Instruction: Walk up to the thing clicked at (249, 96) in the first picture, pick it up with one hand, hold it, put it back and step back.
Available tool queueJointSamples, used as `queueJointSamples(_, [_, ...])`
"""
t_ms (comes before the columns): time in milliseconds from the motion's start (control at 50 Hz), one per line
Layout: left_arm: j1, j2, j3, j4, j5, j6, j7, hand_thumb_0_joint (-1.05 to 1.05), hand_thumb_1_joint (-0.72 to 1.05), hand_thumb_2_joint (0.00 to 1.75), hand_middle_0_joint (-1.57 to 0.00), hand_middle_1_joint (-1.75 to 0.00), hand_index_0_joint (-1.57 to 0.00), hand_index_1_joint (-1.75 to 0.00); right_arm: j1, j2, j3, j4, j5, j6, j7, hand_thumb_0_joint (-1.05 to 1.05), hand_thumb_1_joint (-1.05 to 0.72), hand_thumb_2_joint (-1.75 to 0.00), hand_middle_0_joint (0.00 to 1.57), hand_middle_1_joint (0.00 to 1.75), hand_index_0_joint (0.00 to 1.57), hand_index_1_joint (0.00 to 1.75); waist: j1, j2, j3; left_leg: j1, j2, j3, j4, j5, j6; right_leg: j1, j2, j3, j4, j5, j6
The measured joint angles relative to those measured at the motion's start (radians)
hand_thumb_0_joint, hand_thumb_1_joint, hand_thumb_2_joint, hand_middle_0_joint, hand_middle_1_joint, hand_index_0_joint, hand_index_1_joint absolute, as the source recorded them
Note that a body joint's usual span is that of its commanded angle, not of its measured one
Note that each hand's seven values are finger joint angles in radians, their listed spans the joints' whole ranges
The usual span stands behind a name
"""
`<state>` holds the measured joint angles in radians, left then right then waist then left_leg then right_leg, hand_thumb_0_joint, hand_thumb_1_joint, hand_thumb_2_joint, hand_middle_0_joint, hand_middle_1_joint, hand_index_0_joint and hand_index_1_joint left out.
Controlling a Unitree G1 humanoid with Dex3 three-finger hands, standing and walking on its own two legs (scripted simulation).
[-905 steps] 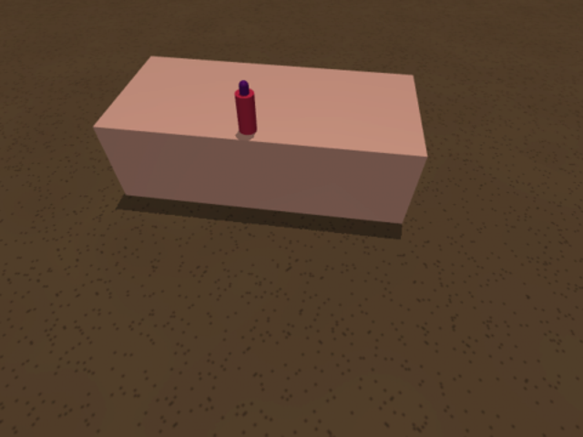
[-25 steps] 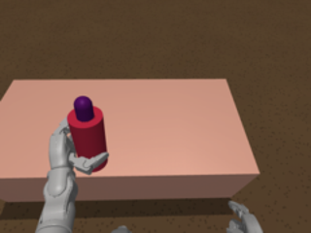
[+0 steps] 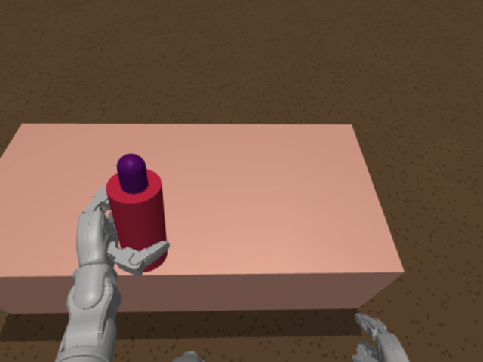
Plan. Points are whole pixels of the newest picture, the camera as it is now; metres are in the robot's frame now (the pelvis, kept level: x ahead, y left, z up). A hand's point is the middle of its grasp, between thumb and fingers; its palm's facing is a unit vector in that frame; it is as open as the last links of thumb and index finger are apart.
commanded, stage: hold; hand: left
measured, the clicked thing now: (139, 212) +0.32 +0.16 +0.09
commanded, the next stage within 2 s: crouch in 0.60 s
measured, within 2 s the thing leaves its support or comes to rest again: neither
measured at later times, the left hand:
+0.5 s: hand (139, 229) +0.32 +0.17 +0.05, palm faces +0.16 -0.99 +0.00, open 11.0 cm
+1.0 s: hand (140, 230) +0.33 +0.18 +0.01, palm faces +0.19 -0.98 +0.00, open 11.0 cm
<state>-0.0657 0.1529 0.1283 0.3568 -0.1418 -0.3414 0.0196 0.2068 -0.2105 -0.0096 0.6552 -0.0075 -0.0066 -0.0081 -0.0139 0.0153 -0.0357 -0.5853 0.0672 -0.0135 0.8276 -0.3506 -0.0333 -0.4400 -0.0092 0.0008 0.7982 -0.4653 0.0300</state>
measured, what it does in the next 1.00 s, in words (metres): stands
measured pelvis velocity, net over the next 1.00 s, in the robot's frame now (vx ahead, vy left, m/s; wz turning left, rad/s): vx -0.01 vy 0.00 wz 0.00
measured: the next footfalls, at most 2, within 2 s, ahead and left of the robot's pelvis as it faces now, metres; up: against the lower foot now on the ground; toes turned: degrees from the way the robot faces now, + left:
none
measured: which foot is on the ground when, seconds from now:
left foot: down 0.00-1.00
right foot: down 0.00-1.00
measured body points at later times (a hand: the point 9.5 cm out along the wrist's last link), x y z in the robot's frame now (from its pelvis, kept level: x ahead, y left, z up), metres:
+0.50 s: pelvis -0.01 +0.00 +0.00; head +0.03 +0.00 +0.45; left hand +0.30 +0.22 +0.05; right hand +0.13 -0.24 -0.11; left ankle +0.04 +0.14 -0.70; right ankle -0.04 -0.14 -0.70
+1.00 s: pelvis -0.01 +0.00 -0.01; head +0.06 +0.01 +0.43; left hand +0.32 +0.23 +0.01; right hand +0.13 -0.25 -0.12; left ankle +0.04 +0.14 -0.70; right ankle -0.04 -0.14 -0.70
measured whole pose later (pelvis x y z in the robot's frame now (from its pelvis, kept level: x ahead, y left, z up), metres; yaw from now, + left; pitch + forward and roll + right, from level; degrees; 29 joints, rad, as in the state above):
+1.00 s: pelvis -0.01 +0.00 -0.01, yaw +0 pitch +9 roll -1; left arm -0.20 0.17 0.20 0.58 -0.14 -0.43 0.00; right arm 0.19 -0.22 -0.02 0.67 -0.02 -0.02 0.00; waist -0.03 0.00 -0.03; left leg -0.70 0.07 -0.02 0.88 -0.35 -0.04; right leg -0.56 -0.01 0.00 0.88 -0.48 0.02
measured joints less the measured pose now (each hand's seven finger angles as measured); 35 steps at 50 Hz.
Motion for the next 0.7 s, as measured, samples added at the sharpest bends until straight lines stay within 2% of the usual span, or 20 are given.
queueJointSamples(200, [-0.030, 0.004, 0.016, 0.029, 0.003, -0.011, 0.008, 0.03, -0.56, 1.11, -0.78, -1.19, -0.69, -1.08, -0.007, 0.006, 0.003, -0.002, -0.001, 0.001, 0.001, 0.01, -0.91, -0.91, 0.20, 0.30, 0.20, 0.30, -0.001, -0.001, 0.012, -0.010, -0.001, 0.001, 0.004, 0.008, 0.001, -0.014, -0.001, 0.002, 0.011, 0.004, 0.000])
queueJointSamples(400, [-0.030, 0.003, 0.004, 0.031, -0.009, -0.007, 0.000, 0.03, -0.56, 1.11, -0.78, -1.19, -0.69, -1.08, 0.003, 0.001, 0.004, 0.005, 0.003, -0.004, -0.004, 0.01, -0.91, -0.91, 0.20, 0.30, 0.20, 0.30, 0.000, 0.002, 0.002, -0.001, -0.003, 0.001, -0.004, 0.013, 0.001, -0.005, -0.003, 0.001, 0.004, 0.008, 0.001])
queueJointSamples(500, [-0.033, -0.006, -0.002, 0.038, 0.002, -0.004, 0.006, 0.03, -0.56, 1.11, -0.78, -1.19, -0.69, -1.08, -0.003, 0.000, 0.002, -0.002, 0.002, -0.005, -0.004, 0.01, -0.91, -0.91, 0.20, 0.30, 0.20, 0.30, -0.001, 0.000, 0.010, -0.005, -0.003, 0.003, -0.005, 0.016, 0.001, -0.012, -0.003, 0.004, 0.009, 0.009, 0.000])
queueJointSamples(700, [-0.041, 0.005, 0.019, 0.036, -0.001, -0.012, 0.011, 0.03, -0.57, 1.11, -0.78, -1.19, -0.69, -1.08, -0.004, 0.004, 0.011, 0.005, 0.000, -0.004, -0.017, 0.01, -0.91, -0.91, 0.20, 0.30, 0.20, 0.30, -0.001, -0.001, 0.008, 0.003, -0.002, 0.001, -0.013, 0.018, -0.002, -0.005, -0.001, 0.001, 0.005, 0.009, -0.003])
